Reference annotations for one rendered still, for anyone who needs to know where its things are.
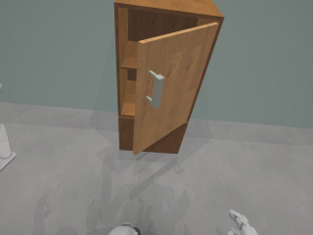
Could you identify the left robot thigh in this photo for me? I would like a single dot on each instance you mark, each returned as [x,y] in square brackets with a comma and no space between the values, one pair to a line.
[123,230]

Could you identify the robot right hand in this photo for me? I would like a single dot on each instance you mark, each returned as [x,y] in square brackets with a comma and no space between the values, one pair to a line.
[242,223]

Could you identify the robot left hand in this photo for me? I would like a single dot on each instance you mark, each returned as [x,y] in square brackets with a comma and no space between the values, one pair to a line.
[6,155]

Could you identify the robot left shin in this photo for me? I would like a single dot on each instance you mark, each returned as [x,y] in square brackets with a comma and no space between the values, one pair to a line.
[127,224]

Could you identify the handle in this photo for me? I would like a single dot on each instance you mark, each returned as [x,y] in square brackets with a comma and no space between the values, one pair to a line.
[157,90]

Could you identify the cupboard door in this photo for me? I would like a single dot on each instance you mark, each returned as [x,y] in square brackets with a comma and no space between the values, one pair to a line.
[180,57]

